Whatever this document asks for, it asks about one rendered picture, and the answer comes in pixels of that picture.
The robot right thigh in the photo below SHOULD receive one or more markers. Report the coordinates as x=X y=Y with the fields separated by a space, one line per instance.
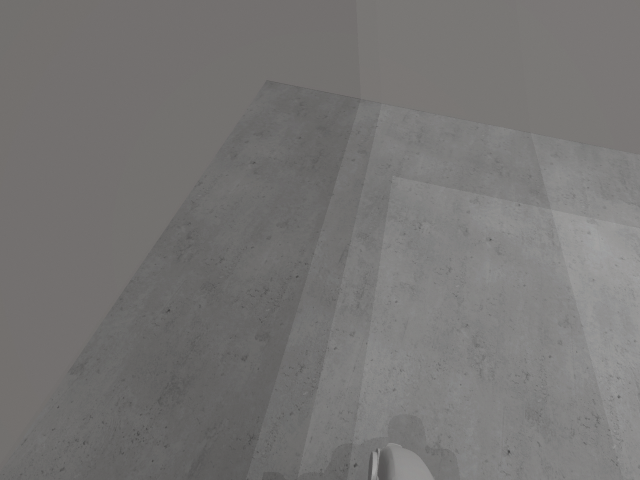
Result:
x=396 y=463

